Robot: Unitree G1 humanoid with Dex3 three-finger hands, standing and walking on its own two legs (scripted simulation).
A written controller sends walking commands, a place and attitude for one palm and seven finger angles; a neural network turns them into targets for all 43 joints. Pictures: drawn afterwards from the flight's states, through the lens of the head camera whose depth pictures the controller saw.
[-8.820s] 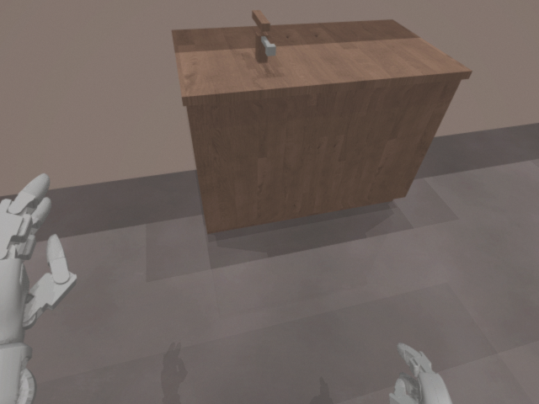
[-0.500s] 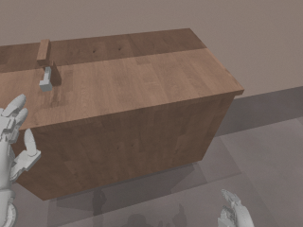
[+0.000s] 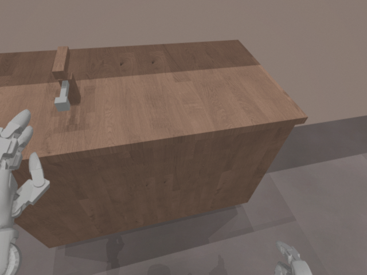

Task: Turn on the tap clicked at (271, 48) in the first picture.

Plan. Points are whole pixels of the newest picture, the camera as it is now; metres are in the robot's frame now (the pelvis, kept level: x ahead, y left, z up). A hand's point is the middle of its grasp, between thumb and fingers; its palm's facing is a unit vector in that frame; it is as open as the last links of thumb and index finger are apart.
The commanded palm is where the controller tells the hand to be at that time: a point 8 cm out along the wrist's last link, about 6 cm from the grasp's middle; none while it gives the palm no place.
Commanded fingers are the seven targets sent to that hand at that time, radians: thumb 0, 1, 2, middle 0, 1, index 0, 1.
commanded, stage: shuffle to correct the standing spot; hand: left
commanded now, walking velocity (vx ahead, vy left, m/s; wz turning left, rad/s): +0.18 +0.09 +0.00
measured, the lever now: (62, 104) +0.48 +0.37 +0.08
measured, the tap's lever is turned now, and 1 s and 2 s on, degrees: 0 0 0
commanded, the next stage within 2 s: come to a stop and stand still in 0.60 s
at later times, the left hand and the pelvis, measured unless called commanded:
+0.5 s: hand (73, 127) +0.32 +0.24 +0.18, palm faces +0.37 -0.82 -0.45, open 7.4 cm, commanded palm +0.25 +0.29 +0.19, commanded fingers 0.00 0.90 0.90 -0.20 -0.30 -0.20 -0.30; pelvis +0.09 +0.00 -0.01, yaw +1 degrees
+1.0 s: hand (62, 101) +0.38 +0.29 +0.18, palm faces +0.40 -0.83 -0.39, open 7.4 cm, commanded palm +0.32 +0.33 +0.19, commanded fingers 0.00 0.90 0.90 -0.20 -0.30 -0.20 -0.30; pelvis +0.16 +0.05 +0.00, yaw +0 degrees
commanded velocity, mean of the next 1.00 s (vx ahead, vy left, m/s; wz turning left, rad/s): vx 0.05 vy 0.03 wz -0.04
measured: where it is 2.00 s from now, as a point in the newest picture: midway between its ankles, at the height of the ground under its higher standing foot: outside the picture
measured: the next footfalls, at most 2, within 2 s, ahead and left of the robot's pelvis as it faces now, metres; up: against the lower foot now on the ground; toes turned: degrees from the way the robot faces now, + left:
right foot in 0.44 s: +0.16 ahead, -0.02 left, +0.00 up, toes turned -3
left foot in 0.74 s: +0.27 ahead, +0.20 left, +0.00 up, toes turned +1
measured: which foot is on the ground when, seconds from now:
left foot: down 0.00-0.46, up 0.48-0.72, down 0.74-1.00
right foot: down 0.00-0.04, up 0.06-0.42, down 0.44-1.00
